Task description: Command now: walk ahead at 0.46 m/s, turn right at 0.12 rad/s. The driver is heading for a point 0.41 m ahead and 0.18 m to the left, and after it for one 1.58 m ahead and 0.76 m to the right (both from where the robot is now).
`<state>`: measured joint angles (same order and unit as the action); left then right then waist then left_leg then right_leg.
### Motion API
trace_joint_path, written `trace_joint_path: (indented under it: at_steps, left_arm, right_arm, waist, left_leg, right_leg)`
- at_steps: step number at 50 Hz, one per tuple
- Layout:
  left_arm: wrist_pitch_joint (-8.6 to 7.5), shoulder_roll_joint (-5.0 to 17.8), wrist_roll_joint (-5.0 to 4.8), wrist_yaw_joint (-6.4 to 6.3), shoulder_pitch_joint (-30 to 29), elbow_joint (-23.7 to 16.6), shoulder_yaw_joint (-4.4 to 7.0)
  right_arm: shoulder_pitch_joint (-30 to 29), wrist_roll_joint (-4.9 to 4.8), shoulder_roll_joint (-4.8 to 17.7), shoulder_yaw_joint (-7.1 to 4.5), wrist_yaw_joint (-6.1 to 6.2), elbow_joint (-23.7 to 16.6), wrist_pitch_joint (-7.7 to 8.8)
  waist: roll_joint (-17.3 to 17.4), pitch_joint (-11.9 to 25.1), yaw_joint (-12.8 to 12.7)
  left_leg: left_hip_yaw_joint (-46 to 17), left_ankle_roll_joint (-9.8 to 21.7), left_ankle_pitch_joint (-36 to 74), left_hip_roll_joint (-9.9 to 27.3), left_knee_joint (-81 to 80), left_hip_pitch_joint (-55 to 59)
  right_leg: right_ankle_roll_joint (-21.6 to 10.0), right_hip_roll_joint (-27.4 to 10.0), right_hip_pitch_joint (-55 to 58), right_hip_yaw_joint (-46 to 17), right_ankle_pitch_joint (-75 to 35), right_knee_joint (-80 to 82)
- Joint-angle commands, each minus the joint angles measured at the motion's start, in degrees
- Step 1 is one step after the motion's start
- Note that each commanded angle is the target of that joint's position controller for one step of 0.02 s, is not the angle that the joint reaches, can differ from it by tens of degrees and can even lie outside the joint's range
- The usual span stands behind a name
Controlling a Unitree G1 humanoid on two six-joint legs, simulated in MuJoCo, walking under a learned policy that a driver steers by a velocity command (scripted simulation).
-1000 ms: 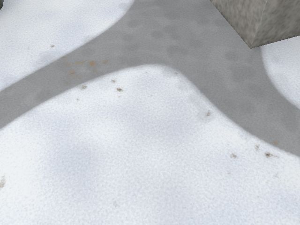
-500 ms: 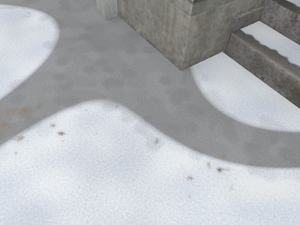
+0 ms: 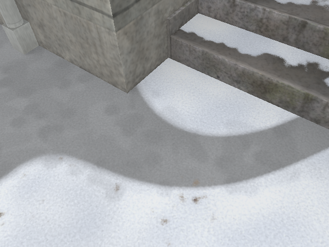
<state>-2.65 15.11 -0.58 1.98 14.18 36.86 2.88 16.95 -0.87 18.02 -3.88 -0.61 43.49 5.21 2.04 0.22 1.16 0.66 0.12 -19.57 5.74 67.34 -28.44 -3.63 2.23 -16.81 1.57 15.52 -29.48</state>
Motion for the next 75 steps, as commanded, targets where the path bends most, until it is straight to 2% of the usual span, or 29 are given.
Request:
trace_joint_path:
  at_steps: [1,6,13,16,18,19,20,21,22,23,24,29,35,41,43,44,45,46,48,49,52,57,65,66,67,68,70,72,75]
  left_arm:
    - [-1.59,7.0,0.85,-0.56,0.4,-2.2,1.79]
    - [-2.74,7.5,1.14,-1.60,2.6,1.6,1.83]
    - [-2.27,9.2,0.37,-2.74,7.2,6.2,2.22]
    - [-0.96,10.9,0.47,-3.60,6.5,6.5,2.69]
    - [0.22,12.6,0.72,-4.44,5.7,6.0,3.06]
    - [0.35,12.8,0.47,-4.66,4.2,5.4,2.98]
    - [-0.62,9.7,1.98,-4.55,7.4,3.8,1.76]
    - [-2.25,3.1,1.85,-2.83,13.3,3.8,-0.67]
    - [-3.95,9.9,-0.52,-1.60,7.9,3.9,0.88]
    - [-4.25,10.5,-2.36,-1.35,2.3,1.7,0.97]
    - [-3.99,9.4,-1.78,-1.73,0.6,1.7,0.73]
    - [0.17,5.8,-0.24,-3.28,7.7,5.1,0.66]
    - [0.10,5.0,-0.17,-2.53,0.0,2.4,0.58]
    - [0.82,6.1,0.21,-0.56,-2.5,-1.7,1.84]
    - [0.57,6.5,0.18,-0.21,1.6,-1.4,2.57]
    - [0.37,10.5,0.48,-0.81,5.3,-1.0,4.02]
    - [0.55,17.1,1.38,-2.03,7.9,-2.1,5.56]
    - [0.54,15.5,2.25,-2.18,9.6,-2.6,4.77]
    - [0.87,11.1,0.91,-2.07,3.0,-4.2,3.72]
    - [1.42,10.1,-0.03,-2.24,0.4,-4.6,3.45]
    - [2.94,10.1,0.46,-3.01,-3.1,-5.7,3.44]
    - [3.78,11.3,0.45,-4.44,-2.6,-6.1,4.20]
    - [5.38,10.6,-0.70,-4.24,-5.8,-7.4,4.14]
    - [5.46,8.5,-0.51,-4.27,-4.5,-7.6,3.59]
    - [5.05,6.6,-0.63,-4.04,-3.6,-9.3,3.18]
    - [4.18,11.2,0.58,-3.86,-3.5,-8.7,4.56]
    - [4.79,12.6,-0.10,-3.67,-1.0,-5.5,5.64]
    - [5.82,9.7,-0.07,-3.71,-0.2,-4.5,4.89]
    - [5.49,7.3,-0.72,-2.93,-6.0,-7.5,3.47]
  right_arm:
    - [-1.9,0.37,5.3,-1.20,-0.61,-3.8,0.47]
    - [-6.8,-0.10,2.2,-0.04,-0.69,-4.1,-0.76]
    - [-18.1,-0.64,0.0,1.22,-3.43,-8.3,0.05]
    - [-16.7,-0.35,1.6,0.54,-4.24,-9.5,-0.10]
    - [-8.3,-0.31,4.9,-1.09,-3.88,-8.5,-0.77]
    - [0.3,-0.35,7.8,-2.52,-3.09,-7.0,-0.91]
    - [7.8,-0.06,13.2,-4.01,-1.93,-6.2,-1.63]
    - [5.6,-0.20,12.5,-3.32,-1.74,-6.9,-1.21]
    - [5.6,0.40,8.0,-2.18,-1.35,-7.0,-1.53]
    - [1.3,1.03,6.4,-1.43,-1.07,-7.9,-1.50]
    - [-2.2,0.95,5.0,-0.82,-1.35,-7.8,-1.16]
    - [-8.0,2.32,3.6,-0.10,-1.23,-5.2,0.80]
    - [-8.9,2.10,5.1,-0.44,0.84,-2.8,-1.36]
    - [-8.8,0.39,6.2,-1.20,2.16,-1.5,-4.76]
    - [-9.8,-0.55,5.9,-1.27,2.85,-1.7,-5.35]
    - [-7.3,0.12,5.2,-1.20,2.97,-1.6,-5.06]
    - [-6.8,2.51,2.8,-0.31,2.50,-4.0,-4.16]
    - [-7.8,2.83,2.0,0.45,1.68,-4.8,-3.74]
    - [-9.9,0.35,4.5,-0.37,1.08,-4.1,-4.36]
    - [-10.7,0.68,4.1,-0.49,1.57,-3.8,-4.91]
    - [-9.8,0.97,3.0,-0.60,2.22,-3.7,-5.97]
    - [-10.4,0.81,2.3,-0.33,2.77,-3.5,-5.70]
    - [-5.3,0.49,3.9,-1.72,1.06,-2.5,-3.51]
    - [-3.4,1.43,7.4,-2.74,1.26,-2.5,-3.60]
    - [-4.5,2.80,12.9,-3.93,1.54,-2.4,-4.27]
    - [-6.5,4.03,10.2,-3.38,1.53,-4.2,-3.95]
    - [-12.5,2.58,5.4,-2.07,2.30,-6.2,-3.92]
    - [-12.5,1.23,4.0,-1.38,2.90,-6.5,-4.20]
    - [-5.2,0.76,6.0,-2.04,4.18,-4.9,-4.83]
  waist:
    - [-8.0,1.3,-0.7]
    - [-4.9,-2.1,-1.8]
    - [-4.0,-6.3,-5.8]
    - [-6.5,-2.5,-3.6]
    - [-9.0,3.6,1.3]
    - [-7.3,7.8,6.4]
    - [2.7,15.2,7.3]
    - [12.7,23.3,2.1]
    - [3.9,22.9,6.0]
    - [0.3,14.1,4.8]
    - [-5.7,7.2,2.1]
    - [0.1,2.9,-3.9]
    - [2.1,3.9,-0.3]
    - [3.0,2.1,0.1]
    - [2.1,3.3,-2.6]
    - [-3.3,6.5,-3.7]
    - [-16.2,10.3,-2.7]
    - [-19.1,18.7,-3.8]
    - [-7.0,13.8,-3.2]
    - [-3.3,9.6,-2.3]
    - [-8.3,6.7,0.0]
    - [-10.0,8.4,-1.3]
    - [-11.5,6.7,0.6]
    - [-5.7,7.0,0.1]
    - [13.0,4.0,-2.8]
    - [13.4,3.6,-1.4]
    - [5.6,2.1,-3.7]
    - [5.0,1.1,-2.8]
    - [8.0,0.6,1.8]
  left_leg:
    - [-2.8,0.4,8.4,3.4,-0.8,-14.8]
    - [-3.5,-0.8,21.5,1.0,-14.0,-15.4]
    - [-0.1,2.7,27.5,-3.2,-33.7,-13.6]
    - [4.0,5.5,18.7,-7.0,-34.1,-9.1]
    - [6.1,8.1,12.4,-10.6,-33.3,1.5]
    - [4.2,10.4,16.3,-11.1,-37.4,15.8]
    - [-12.5,15.9,19.8,0.5,-34.7,37.3]
    - [-44.7,27.1,15.9,14.8,-42.7,53.8]
    - [-41.4,23.6,17.8,14.1,-46.5,50.7]
    - [-30.9,20.6,27.3,13.1,-46.2,41.7]
    - [-23.1,18.6,38.4,11.0,-46.7,31.4]
    - [-5.7,16.4,51.4,5.6,-53.0,11.8]
    - [3.0,12.7,46.2,4.1,-52.7,18.9]
    - [0.8,11.4,41.3,9.4,-44.6,26.1]
    - [2.7,8.2,43.1,7.5,-35.9,25.1]
    - [5.4,4.2,37.4,2.8,-25.9,21.1]
    - [7.9,-0.7,9.5,-5.8,-7.8,4.6]
    - [-1.6,-2.3,-19.5,-12.3,4.5,-5.9]
    - [-6.5,-1.6,-14.0,-6.9,7.7,-9.0]
    - [-5.9,-1.9,-10.6,-5.5,3.8,-9.5]
    - [-3.9,-3.9,-4.6,-6.4,-5.5,-2.8]
    - [-5.2,-5.3,-1.4,-7.1,-17.6,0.8]
    - [-4.3,-1.3,7.5,-7.5,-43.4,14.4]
    - [-11.1,1.8,8.5,1.1,-47.3,20.2]
    - [-25.7,10.1,16.7,12.9,-50.7,22.0]
    - [-31.8,16.1,20.1,18.8,-51.9,18.3]
    - [-19.8,11.8,20.1,12.0,-49.5,16.6]
    - [-13.3,10.3,22.4,8.8,-48.7,18.2]
    - [-12.0,10.3,1.9,8.5,-53.6,25.1]
  right_leg:
    - [-9.7,-14.7,12.8,-15.8,-16.6,17.1]
    - [-7.0,-12.5,11.5,-4.0,-26.6,20.2]
    - [-3.6,-15.1,19.8,2.7,-29.7,20.9]
    - [-2.4,-16.0,25.8,4.8,-54.6,12.0]
    - [-1.6,-15.7,26.7,5.7,-70.5,-1.9]
    - [-0.2,-14.0,19.7,7.0,-66.7,-14.7]
    - [1.9,-9.4,1.7,7.0,-38.2,-35.1]
    - [5.0,2.8,-19.4,-1.8,17.0,-54.5]
    - [3.4,-0.8,-22.4,-9.9,15.1,-56.8]
    - [2.9,-3.6,-23.0,-8.9,12.1,-53.7]
    - [3.2,-6.1,-21.8,-7.1,10.7,-48.5]
    - [6.7,-7.7,-9.6,-5.5,2.8,-33.8]
    - [7.0,-7.3,-11.3,-3.3,-15.1,-15.1]
    - [4.0,-5.7,-14.4,-1.1,-4.2,-8.5]
    - [1.2,-3.1,-7.4,0.7,-9.1,0.0]
    - [-1.6,-4.7,1.9,-4.4,-27.8,3.8]
    - [-10.1,-17.3,15.7,-22.6,-56.1,2.0]
    - [-19.9,-25.0,24.0,-36.8,-56.9,4.9]
    - [-14.5,-19.6,17.5,-26.8,-38.7,5.8]
    - [-11.8,-16.9,12.4,-23.5,-31.6,7.3]
    - [-9.4,-11.4,3.3,-19.3,-24.8,9.8]
    - [-9.1,-10.8,3.4,-21.9,-16.6,9.2]
    - [-5.1,-7.1,0.2,-28.3,-9.0,4.9]
    - [-2.0,-3.5,-5.6,-24.5,-0.1,-1.8]
    - [1.7,6.8,-18.0,-11.9,15.8,-13.3]
    - [4.4,4.1,-19.8,-11.4,20.1,-28.0]
    - [5.9,2.1,-18.8,-10.8,12.8,-37.6]
    - [7.8,1.5,-20.5,-9.3,8.3,-42.7]
    - [8.7,-1.5,-25.9,-4.8,3.8,-34.3]
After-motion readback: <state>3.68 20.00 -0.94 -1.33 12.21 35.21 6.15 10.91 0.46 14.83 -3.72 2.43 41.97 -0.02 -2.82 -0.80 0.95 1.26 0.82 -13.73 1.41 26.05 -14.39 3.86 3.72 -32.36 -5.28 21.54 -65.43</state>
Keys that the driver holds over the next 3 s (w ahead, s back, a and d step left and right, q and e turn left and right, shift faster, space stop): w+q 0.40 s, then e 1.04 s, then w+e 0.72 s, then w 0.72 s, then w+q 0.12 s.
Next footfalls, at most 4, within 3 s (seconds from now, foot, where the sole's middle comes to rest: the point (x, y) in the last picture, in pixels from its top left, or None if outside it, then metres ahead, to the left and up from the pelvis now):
0.38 left None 0.39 0.12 -0.77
0.88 right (196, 228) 0.56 -0.07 -0.77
1.32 left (139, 231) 0.55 0.16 -0.77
1.80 right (210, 243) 0.50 -0.12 -0.77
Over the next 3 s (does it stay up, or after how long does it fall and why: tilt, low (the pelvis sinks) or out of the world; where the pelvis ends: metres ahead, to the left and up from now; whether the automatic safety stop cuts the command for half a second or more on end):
stays up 0.92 -0.44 0.01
